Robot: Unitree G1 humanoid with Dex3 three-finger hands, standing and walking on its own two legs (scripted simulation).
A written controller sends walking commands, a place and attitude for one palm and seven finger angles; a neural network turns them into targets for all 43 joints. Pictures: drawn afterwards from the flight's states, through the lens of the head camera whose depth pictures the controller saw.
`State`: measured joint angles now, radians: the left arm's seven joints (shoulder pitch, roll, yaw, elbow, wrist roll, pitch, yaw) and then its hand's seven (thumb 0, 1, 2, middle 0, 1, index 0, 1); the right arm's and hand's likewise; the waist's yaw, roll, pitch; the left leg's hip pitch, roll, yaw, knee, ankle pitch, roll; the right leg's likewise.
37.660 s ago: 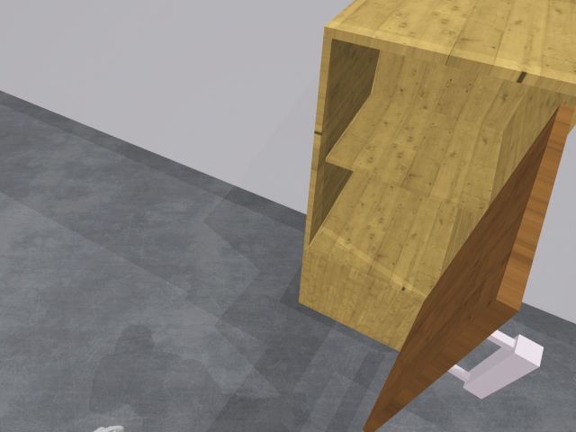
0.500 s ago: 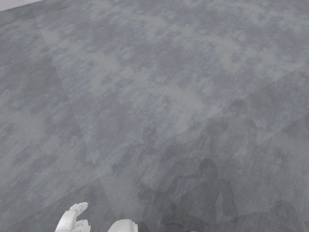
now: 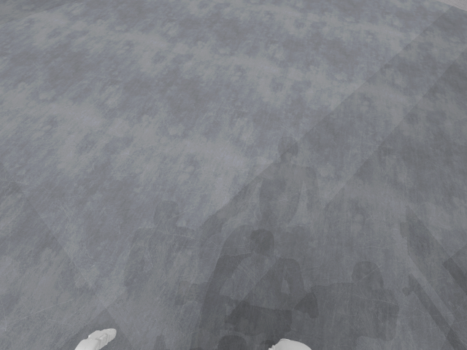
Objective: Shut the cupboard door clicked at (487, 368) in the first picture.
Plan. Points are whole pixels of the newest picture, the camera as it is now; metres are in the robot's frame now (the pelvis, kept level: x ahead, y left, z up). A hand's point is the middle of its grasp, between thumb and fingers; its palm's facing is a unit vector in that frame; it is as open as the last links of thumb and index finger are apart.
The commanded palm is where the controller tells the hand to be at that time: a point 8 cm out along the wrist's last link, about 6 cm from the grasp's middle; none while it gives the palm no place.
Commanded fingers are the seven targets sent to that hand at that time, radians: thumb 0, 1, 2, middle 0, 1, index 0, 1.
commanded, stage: turn to face it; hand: left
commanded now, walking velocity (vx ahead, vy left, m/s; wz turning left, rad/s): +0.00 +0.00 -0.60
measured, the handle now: out of the picture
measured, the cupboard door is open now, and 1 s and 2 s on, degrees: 65 65 65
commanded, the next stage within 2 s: take the last steps up to it in 1.88 s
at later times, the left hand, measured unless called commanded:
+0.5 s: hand (150, 322) +0.18 +0.18 -0.18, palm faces -0.27 -0.95 -0.19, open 7.4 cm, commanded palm none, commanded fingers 0.00 0.90 0.90 -0.20 -0.30 -0.20 -0.30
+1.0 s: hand (208, 283) +0.26 +0.07 -0.16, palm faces -0.57 -0.78 -0.27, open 7.4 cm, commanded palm none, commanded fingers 0.00 0.90 0.90 -0.20 -0.30 -0.20 -0.30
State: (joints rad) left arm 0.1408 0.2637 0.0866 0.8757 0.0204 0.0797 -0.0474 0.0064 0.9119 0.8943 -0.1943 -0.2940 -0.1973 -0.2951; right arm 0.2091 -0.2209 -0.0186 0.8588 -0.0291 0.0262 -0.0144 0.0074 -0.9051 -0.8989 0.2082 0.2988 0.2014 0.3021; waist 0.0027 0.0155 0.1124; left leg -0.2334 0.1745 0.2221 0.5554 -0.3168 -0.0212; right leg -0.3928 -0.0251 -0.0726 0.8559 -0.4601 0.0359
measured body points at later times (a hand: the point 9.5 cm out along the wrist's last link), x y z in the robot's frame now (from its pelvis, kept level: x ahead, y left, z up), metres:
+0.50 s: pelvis +0.04 +0.01 -0.01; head +0.10 +0.02 +0.44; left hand +0.19 +0.23 -0.17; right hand +0.07 -0.27 -0.13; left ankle +0.07 +0.11 -0.74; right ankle -0.02 -0.12 -0.70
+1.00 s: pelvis +0.05 -0.04 -0.01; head +0.09 -0.08 +0.44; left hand +0.28 +0.11 -0.13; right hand -0.06 -0.30 -0.15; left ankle +0.10 +0.09 -0.67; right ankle -0.02 -0.13 -0.74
